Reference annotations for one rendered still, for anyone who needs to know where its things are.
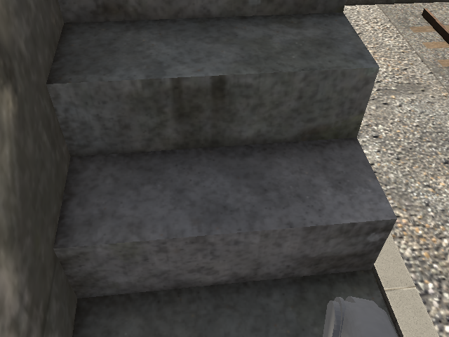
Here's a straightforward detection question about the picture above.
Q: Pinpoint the right robot thigh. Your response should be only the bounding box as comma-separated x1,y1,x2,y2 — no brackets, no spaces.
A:
323,296,398,337

